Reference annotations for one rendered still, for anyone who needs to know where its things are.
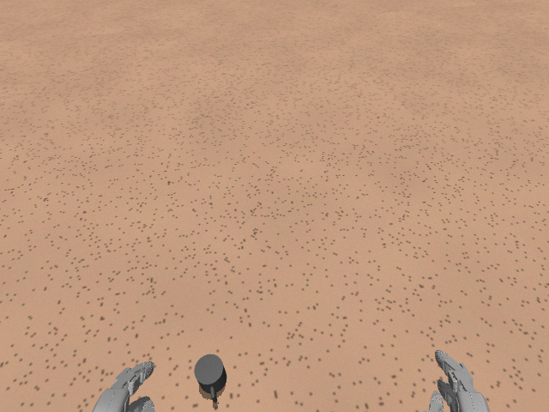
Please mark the right robot hand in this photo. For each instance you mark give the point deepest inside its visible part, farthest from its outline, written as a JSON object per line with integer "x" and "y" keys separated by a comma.
{"x": 459, "y": 394}

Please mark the mug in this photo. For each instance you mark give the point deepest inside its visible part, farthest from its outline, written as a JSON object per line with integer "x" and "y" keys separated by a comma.
{"x": 210, "y": 374}

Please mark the left robot hand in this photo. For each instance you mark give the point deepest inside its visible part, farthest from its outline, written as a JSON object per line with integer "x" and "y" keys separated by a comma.
{"x": 117, "y": 398}

